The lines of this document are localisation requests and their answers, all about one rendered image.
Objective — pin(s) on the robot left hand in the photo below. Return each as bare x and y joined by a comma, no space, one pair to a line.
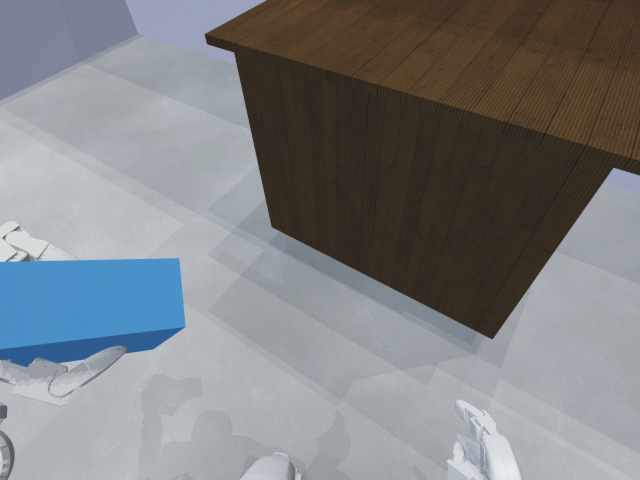
44,380

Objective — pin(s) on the table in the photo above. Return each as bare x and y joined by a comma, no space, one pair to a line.
444,148

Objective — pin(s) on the sponge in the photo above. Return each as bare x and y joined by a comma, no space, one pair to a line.
65,311

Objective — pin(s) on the robot left shin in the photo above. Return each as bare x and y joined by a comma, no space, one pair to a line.
281,455

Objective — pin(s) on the left robot thigh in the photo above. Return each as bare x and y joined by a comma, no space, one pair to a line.
272,468

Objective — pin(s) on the robot right hand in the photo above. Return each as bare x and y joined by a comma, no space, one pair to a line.
494,459

